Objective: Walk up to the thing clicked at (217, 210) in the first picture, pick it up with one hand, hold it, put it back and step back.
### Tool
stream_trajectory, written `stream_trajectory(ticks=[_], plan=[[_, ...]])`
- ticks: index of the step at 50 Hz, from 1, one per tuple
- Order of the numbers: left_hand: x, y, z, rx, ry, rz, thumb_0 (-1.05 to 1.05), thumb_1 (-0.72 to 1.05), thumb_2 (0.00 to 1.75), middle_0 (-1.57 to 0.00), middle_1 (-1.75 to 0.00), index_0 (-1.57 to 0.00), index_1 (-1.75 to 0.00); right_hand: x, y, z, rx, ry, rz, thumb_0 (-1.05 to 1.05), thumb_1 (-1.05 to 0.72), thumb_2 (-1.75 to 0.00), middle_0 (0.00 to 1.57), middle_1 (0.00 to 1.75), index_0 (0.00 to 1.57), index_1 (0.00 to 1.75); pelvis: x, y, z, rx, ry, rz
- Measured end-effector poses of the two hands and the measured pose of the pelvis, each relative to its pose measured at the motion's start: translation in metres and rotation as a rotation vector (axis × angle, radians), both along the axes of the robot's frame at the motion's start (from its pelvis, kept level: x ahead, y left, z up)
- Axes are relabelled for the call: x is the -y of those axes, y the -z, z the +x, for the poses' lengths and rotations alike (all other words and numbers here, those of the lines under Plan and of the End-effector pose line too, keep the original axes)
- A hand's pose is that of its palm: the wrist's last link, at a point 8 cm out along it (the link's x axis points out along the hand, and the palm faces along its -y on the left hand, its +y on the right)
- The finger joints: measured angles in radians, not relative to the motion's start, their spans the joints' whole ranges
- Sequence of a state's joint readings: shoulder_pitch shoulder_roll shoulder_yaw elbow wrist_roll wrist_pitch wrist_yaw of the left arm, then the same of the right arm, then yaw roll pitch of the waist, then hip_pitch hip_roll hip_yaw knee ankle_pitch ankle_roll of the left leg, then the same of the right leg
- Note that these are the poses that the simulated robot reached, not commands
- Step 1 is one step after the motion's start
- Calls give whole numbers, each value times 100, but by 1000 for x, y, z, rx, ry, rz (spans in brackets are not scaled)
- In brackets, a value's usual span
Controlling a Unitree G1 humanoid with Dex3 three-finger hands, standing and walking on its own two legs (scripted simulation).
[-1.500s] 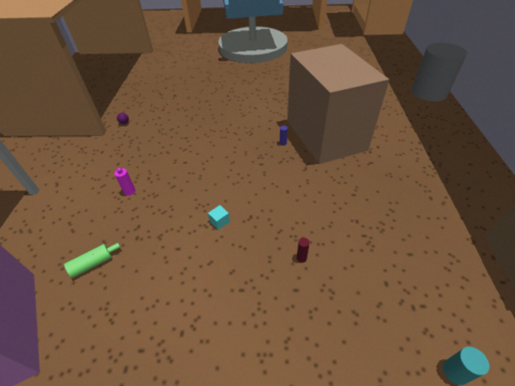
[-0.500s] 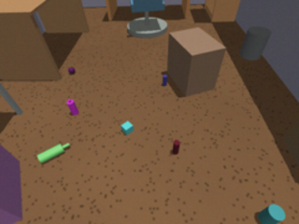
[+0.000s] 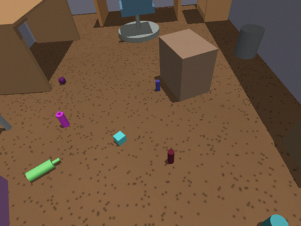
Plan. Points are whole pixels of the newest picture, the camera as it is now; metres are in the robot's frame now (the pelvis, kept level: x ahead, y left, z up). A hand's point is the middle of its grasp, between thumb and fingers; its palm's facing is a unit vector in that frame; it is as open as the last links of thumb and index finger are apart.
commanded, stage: walk up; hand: left
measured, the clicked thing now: (119, 138) +0.93 +0.35 -0.73
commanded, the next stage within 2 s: none
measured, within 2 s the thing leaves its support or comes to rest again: neither
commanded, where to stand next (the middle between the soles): +0.56 +0.05 m, yaw +0 degrees
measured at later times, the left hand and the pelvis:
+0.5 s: hand (68, 211) +0.22 +0.31 -0.15, palm faces -0.07 -0.94 -0.34, open 7.4 cm; pelvis +0.19 +0.04 +0.00, yaw -1 degrees
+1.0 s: hand (89, 154) +0.41 +0.27 -0.11, palm faces -0.03 -0.90 -0.43, open 7.4 cm; pelvis +0.37 +0.00 +0.00, yaw +0 degrees
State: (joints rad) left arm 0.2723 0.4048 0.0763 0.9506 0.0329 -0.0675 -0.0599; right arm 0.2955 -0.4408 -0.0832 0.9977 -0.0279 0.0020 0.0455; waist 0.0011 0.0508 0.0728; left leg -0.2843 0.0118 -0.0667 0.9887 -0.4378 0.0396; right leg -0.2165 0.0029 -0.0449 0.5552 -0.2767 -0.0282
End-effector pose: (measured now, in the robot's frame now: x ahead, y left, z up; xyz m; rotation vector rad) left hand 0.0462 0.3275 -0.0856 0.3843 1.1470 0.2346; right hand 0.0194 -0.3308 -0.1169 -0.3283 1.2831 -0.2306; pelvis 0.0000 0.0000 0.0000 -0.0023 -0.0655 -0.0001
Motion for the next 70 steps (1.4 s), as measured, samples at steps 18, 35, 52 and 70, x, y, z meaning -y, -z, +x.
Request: stream_trajectory(ticks=[18,35,52,70], plan=[[-17,39,100,-65,-37,-72,0,90,90,-20,-30,-21,-30,-51,-19,227,222,-167,-5,1,-90,-90,20,30,20,30,-29,14,139,-3,-14,-5],[-16,-2,271,-26,79,-12,0,90,90,-20,-30,-21,-30,-27,-17,277,159,-41,24,1,-90,-90,21,30,21,30,-17,-1,265,-16,24,26],[8,-11,361,17,22,6,0,90,90,-20,-30,-21,-30,-19,-8,430,125,-114,58,1,-90,-90,20,30,20,30,-2,-4,378,-24,-2,-6],[-48,27,470,-42,40,-39,0,90,90,-20,-30,-21,-30,-75,-32,534,199,-111,-30,1,-90,-90,21,30,20,30,-55,2,471,-23,2,-18]])
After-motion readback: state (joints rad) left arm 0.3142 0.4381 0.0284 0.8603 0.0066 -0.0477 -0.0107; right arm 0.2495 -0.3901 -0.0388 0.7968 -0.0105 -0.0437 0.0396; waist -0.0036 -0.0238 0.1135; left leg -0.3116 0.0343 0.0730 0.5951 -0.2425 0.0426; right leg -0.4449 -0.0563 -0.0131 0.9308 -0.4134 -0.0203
